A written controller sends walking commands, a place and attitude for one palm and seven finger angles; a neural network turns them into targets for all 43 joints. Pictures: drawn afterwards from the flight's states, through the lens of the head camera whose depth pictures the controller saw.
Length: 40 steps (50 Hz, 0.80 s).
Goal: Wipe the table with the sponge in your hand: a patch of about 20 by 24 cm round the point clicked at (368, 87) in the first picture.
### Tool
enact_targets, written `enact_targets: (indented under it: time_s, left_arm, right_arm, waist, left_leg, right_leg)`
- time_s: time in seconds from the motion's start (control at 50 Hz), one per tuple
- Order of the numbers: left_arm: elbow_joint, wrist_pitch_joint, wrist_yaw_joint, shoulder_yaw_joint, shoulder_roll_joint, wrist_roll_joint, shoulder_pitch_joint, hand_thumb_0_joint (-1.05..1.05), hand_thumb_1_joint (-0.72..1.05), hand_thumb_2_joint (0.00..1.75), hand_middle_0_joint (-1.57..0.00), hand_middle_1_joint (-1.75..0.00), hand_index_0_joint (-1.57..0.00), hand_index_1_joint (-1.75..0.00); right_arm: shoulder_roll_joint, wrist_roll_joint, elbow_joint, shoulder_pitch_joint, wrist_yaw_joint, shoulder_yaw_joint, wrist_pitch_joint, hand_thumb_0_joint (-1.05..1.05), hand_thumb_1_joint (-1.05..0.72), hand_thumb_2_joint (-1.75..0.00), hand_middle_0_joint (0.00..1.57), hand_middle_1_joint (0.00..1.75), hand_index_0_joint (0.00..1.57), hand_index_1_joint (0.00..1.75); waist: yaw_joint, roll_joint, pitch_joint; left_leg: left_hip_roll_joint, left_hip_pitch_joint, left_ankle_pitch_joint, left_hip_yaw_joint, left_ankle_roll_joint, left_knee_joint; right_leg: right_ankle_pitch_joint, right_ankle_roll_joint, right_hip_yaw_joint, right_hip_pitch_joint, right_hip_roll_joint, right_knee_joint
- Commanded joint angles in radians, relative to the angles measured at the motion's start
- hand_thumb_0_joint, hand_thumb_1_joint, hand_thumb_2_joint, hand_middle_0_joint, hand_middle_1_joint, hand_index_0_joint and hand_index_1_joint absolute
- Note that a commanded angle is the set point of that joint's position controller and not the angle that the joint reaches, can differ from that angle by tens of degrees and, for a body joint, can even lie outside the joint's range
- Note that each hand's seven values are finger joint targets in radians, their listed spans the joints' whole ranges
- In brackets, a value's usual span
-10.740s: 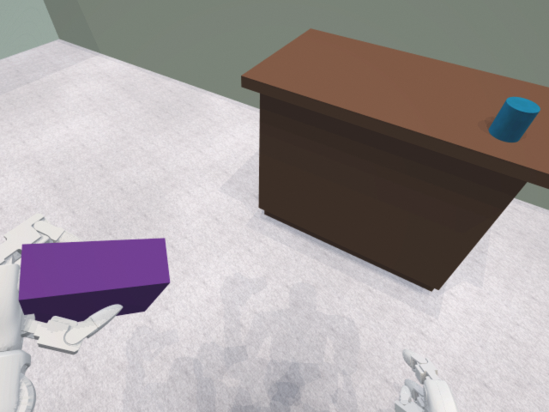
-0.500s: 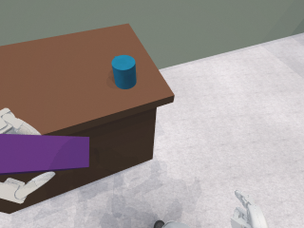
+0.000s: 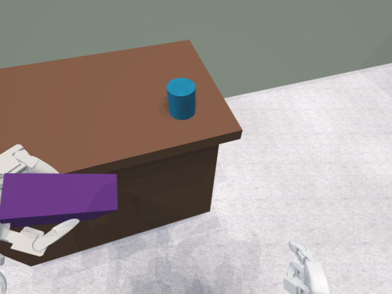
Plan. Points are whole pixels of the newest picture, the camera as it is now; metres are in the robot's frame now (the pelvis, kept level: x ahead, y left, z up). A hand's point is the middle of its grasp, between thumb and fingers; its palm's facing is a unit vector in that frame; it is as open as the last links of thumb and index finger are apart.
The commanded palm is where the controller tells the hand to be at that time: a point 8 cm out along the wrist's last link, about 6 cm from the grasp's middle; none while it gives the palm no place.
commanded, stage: take the last steps up to it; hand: left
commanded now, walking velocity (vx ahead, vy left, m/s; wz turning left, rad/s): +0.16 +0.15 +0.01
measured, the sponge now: (74, 200) +0.23 +0.19 +0.14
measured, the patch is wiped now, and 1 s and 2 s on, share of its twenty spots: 0.00 0.00 0.00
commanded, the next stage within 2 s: come to a stop and stand still in 0.32 s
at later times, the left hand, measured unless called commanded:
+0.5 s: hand (20, 173) +0.26 +0.28 +0.16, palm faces +0.30 -0.79 -0.53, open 9.6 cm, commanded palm +0.21 +0.33 +0.18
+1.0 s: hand (19, 189) +0.24 +0.27 +0.16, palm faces +0.32 -0.83 -0.46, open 9.6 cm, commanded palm +0.19 +0.32 +0.18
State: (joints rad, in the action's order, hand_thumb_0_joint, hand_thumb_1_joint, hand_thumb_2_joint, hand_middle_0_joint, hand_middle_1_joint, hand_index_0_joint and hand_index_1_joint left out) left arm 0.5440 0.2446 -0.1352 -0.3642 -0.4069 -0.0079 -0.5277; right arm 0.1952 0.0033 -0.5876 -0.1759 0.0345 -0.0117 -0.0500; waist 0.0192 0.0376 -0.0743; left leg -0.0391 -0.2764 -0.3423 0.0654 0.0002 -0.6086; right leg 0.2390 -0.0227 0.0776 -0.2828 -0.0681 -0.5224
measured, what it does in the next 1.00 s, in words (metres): steps on the spot: left foot, then left foot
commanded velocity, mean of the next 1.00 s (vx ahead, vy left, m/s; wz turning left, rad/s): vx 0.04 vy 0.01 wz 0.00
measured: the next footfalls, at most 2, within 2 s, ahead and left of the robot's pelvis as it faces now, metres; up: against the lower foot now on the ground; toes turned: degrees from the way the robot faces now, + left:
left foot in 0.04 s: +0.04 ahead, +0.16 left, +0.00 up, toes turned +5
left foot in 0.56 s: +0.12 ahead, +0.21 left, +0.00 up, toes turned +5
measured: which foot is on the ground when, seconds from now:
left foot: up 0.00-0.02, down 0.04-0.26, up 0.28-0.54, down 0.56-0.90, up 0.92-1.00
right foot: down 0.00-0.58, up 0.60-0.84, down 0.86-1.00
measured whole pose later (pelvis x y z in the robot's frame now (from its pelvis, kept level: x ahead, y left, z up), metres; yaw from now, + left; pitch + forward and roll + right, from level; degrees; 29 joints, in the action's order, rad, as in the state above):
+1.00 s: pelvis +0.02 +0.05 -0.01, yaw -3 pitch -2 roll +1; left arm 0.50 0.16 -0.12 -0.35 -0.36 -0.05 -0.52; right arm 0.18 0.02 -0.61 -0.19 0.03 0.02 -0.06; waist 0.01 -0.03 -0.07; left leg -0.05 -0.37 -0.41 0.04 0.03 -0.83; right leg 0.26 -0.09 0.12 -0.25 0.02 -0.54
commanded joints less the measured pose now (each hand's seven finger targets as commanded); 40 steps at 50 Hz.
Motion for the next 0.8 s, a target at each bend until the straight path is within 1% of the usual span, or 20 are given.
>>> enact_targets:
  time_s: [0.0,0.04,0.06,0.1,0.14,0.2,0.22,0.24,0.26,0.28,0.32,0.36,0.42,0.5,0.52,0.54,0.56,0.58,0.66,0.78]
  left_arm:
    - [0.175,0.044,-0.046,-0.144,-0.133,-0.029,0.052,0.0,0.1,1.3,-1.2,-1.6,-1.2,-1.6]
    - [0.179,0.049,-0.038,-0.116,-0.11,-0.031,0.074,0.0,0.1,1.3,-1.2,-1.6,-1.2,-1.6]
    - [0.116,0.045,-0.031,-0.115,-0.109,-0.025,0.037,0.0,0.1,1.3,-1.2,-1.6,-1.2,-1.6]
    - [0.142,0.039,-0.026,-0.086,-0.107,-0.011,0.114,0.0,0.1,1.3,-1.2,-1.6,-1.2,-1.6]
    - [0.216,0.044,-0.027,-0.061,-0.113,-0.009,0.21,0.0,0.1,1.3,-1.2,-1.6,-1.2,-1.6]
    - [0.209,0.036,-0.033,-0.052,-0.114,-0.001,0.203,0.0,0.1,1.3,-1.2,-1.6,-1.2,-1.6]
    - [0.213,0.038,-0.037,-0.071,-0.138,0.006,0.208,0.0,0.1,1.3,-1.2,-1.6,-1.2,-1.6]
    - [0.192,0.034,-0.044,-0.104,-0.188,0.01,0.187,0.0,0.1,1.3,-1.2,-1.6,-1.2,-1.6]
    - [0.176,0.034,-0.041,-0.13,-0.19,-0.014,0.185,0.0,0.1,1.3,-1.2,-1.6,-1.2,-1.6]
    - [0.175,0.035,-0.033,-0.124,-0.174,-0.026,0.18,0.0,0.1,1.3,-1.2,-1.6,-1.2,-1.6]
    - [0.137,0.049,-0.03,-0.185,-0.19,-0.024,0.049,0.0,0.1,1.3,-1.2,-1.6,-1.2,-1.6]
    - [0.122,0.064,-0.027,-0.186,-0.163,-0.02,0.0,0.0,0.1,1.3,-1.2,-1.6,-1.2,-1.6]
    - [0.144,0.07,-0.037,-0.177,-0.146,-0.018,0.004,0.0,0.1,1.3,-1.2,-1.6,-1.2,-1.6]
    - [0.205,0.046,-0.047,-0.132,-0.127,-0.023,0.041,0.0,0.1,1.3,-1.2,-1.6,-1.2,-1.6]
    - [0.232,0.043,-0.043,-0.117,-0.124,-0.026,0.06,0.0,0.1,1.3,-1.2,-1.6,-1.2,-1.6]
    - [0.278,0.044,-0.043,-0.116,-0.135,-0.027,0.074,0.0,0.1,1.3,-1.2,-1.6,-1.2,-1.6]
    - [0.273,0.048,-0.039,-0.112,-0.135,-0.02,0.073,0.0,0.1,1.3,-1.2,-1.6,-1.2,-1.6]
    - [0.195,0.043,-0.032,-0.11,-0.124,-0.016,0.058,0.0,0.1,1.3,-1.2,-1.6,-1.2,-1.6]
    - [0.308,0.028,-0.03,-0.115,-0.147,-0.02,0.127,0.0,0.1,1.3,-1.2,-1.6,-1.2,-1.6]
    - [0.269,-0.012,-0.024,-0.107,-0.117,-0.039,0.06,0.0,0.1,1.3,-1.2,-1.6,-1.2,-1.6]
  right_arm:
    - [0.101,0.001,0.13,0.027,0.024,-0.049,-0.045,0.0,-0.9,-0.9,0.2,0.3,0.2,0.3]
    - [0.13,0.016,0.148,0.033,0.021,-0.058,-0.057,0.0,-0.9,-0.9,0.2,0.3,0.2,0.3]
    - [0.133,0.02,0.14,0.02,0.02,-0.066,-0.063,0.0,-0.9,-0.9,0.2,0.3,0.2,0.3]
    - [0.129,0.006,0.118,0.038,0.02,-0.055,-0.075,0.0,-0.9,-0.9,0.2,0.3,0.2,0.3]
    - [0.131,0.017,0.108,0.045,0.014,-0.051,-0.093,0.0,-0.9,-0.9,0.2,0.3,0.2,0.3]
    - [0.133,0.012,0.107,0.048,0.011,-0.042,-0.107,0.0,-0.9,-0.9,0.2,0.3,0.2,0.3]
    - [0.123,0.013,0.107,0.047,0.01,-0.04,-0.103,0.0,-0.9,-0.9,0.2,0.3,0.2,0.3]
    - [0.101,0.013,0.109,0.041,0.009,-0.037,-0.09,0.0,-0.9,-0.9,0.2,0.3,0.2,0.3]
    - [0.105,0.012,0.124,0.072,0.005,-0.043,-0.091,0.0,-0.9,-0.9,0.2,0.3,0.2,0.3]
    - [0.134,0.013,0.11,0.053,0.0,-0.068,-0.082,0.0,-0.9,-0.9,0.2,0.3,0.2,0.3]
    - [0.087,0.005,0.102,0.073,0.0,-0.033,-0.058,0.0,-0.9,-0.9,0.2,0.3,0.2,0.3]
    - [0.061,0.005,0.11,0.075,-0.005,-0.019,-0.026,0.0,-0.9,-0.9,0.2,0.3,0.2,0.3]
    - [0.063,0.001,0.129,0.079,-0.001,-0.019,-0.027,0.0,-0.9,-0.9,0.2,0.3,0.2,0.3]
    - [0.081,-0.006,0.136,0.049,0.02,-0.034,-0.043,0.0,-0.9,-0.9,0.2,0.3,0.2,0.3]
    - [0.097,-0.002,0.143,0.04,0.028,-0.044,-0.044,0.0,-0.9,-0.9,0.2,0.3,0.2,0.3]
    - [0.125,0.002,0.153,0.04,0.03,-0.058,-0.047,0.0,-0.9,-0.9,0.2,0.3,0.2,0.3]
    - [0.126,0.001,0.159,0.016,0.024,-0.061,-0.051,0.0,-0.9,-0.9,0.2,0.3,0.2,0.3]
    - [0.13,0.002,0.153,0.009,0.013,-0.067,-0.056,0.0,-0.9,-0.9,0.2,0.3,0.2,0.3]
    - [0.116,-0.008,0.137,0.03,-0.004,-0.048,-0.074,0.0,-0.9,-0.9,0.2,0.3,0.2,0.3]
    - [0.118,0.002,0.155,0.034,-0.017,-0.036,-0.087,0.0,-0.9,-0.9,0.2,0.3,0.2,0.3]
  waist:
    - [-0.011,-0.057,0.211]
    - [-0.015,-0.22,0.173]
    - [-0.021,-0.212,0.153]
    - [-0.008,-0.265,0.086]
    - [-0.017,-0.276,0.1]
    - [-0.023,-0.238,0.126]
    - [-0.023,-0.138,0.165]
    - [-0.012,0.1,0.196]
    - [-0.027,0.194,0.169]
    - [-0.019,0.205,0.118]
    - [-0.023,0.051,0.09]
    - [-0.017,0.044,0.141]
    - [-0.028,0.145,0.194]
    - [-0.01,0.017,0.229]
    - [-0.011,-0.055,0.236]
    - [-0.017,-0.219,0.249]
    - [-0.025,-0.258,0.239]
    - [-0.019,-0.174,0.191]
    - [-0.012,-0.33,0.202]
    - [-0.011,-0.302,0.17]
  left_leg:
    - [-0.027,0.157,0.1,0.012,-0.035,0.245]
    - [-0.237,0.24,0.348,-0.22,-0.134,0.258]
    - [-0.276,0.211,0.349,-0.254,-0.176,0.275]
    - [-0.255,0.102,0.314,-0.23,-0.2,0.282]
    - [-0.193,0.131,0.391,-0.104,-0.16,0.22]
    - [-0.15,0.058,0.378,-0.072,-0.104,0.094]
    - [-0.114,-0.04,0.304,-0.04,-0.082,-0.033]
    - [-0.01,-0.201,0.138,0.037,-0.031,-0.245]
    - [0.047,-0.302,-0.197,0.008,0.006,-0.453]
    - [0.015,-0.305,-0.163,-0.098,0.021,-0.564]
    - [-0.03,-0.323,-0.098,-0.112,0.026,-0.572]
    - [-0.041,-0.258,-0.06,-0.068,0.021,-0.403]
    - [-0.014,-0.141,-0.007,0.029,0.017,-0.127]
    - [0.018,0.123,0.287,0.077,0.02,0.186]
    - [-0.058,0.191,0.414,0.014,0.003,0.212]
    - [-0.222,0.302,0.663,-0.172,-0.057,0.208]
    - [-0.325,0.279,0.812,-0.284,-0.133,0.235]
    - [-0.327,0.225,0.769,-0.273,-0.145,0.258]
    - [-0.284,0.237,0.865,-0.156,-0.125,0.204]
    - [-0.263,0.037,0.424,-0.108,-0.089,0.219]
  right_leg:
    - [-0.035,-0.018,-0.128,0.08,-0.087,-0.015]
    - [0.196,0.043,0.011,-0.125,0.025,-0.234]
    - [0.322,0.043,0.01,-0.186,0.044,-0.345]
    - [0.308,0.041,0.01,-0.168,0.015,-0.368]
    - [0.214,0.047,0.055,-0.11,0.023,-0.243]
    - [0.047,0.03,0.057,0.093,0.025,0.028]
    - [-0.124,-0.005,-0.034,0.225,-0.049,0.085]
    - [-0.294,-0.084,-0.314,0.34,-0.24,0.131]
    - [-0.368,-0.174,-0.527,0.315,-0.395,0.209]
    - [-0.349,-0.175,-0.523,0.252,-0.407,0.238]
    - [-0.451,-0.174,-0.362,0.197,-0.341,0.196]
    - [-0.556,-0.129,-0.183,0.216,-0.276,0.147]
    - [-0.587,-0.104,-0.104,0.245,-0.217,0.11]
    - [-0.447,-0.021,-0.046,0.176,-0.119,-0.014]
    - [-0.307,0.012,-0.029,0.129,-0.073,-0.082]
    - [0.084,0.049,0.005,-0.038,-0.007,-0.198]
    - [0.363,0.049,-0.026,-0.101,0.034,-0.33]
    - [0.371,0.043,-0.044,-0.12,0.053,-0.402]
    - [0.218,0.05,-0.032,-0.115,0.035,-0.334]
    - [0.126,0.049,0.01,0.095,0.067,-0.063]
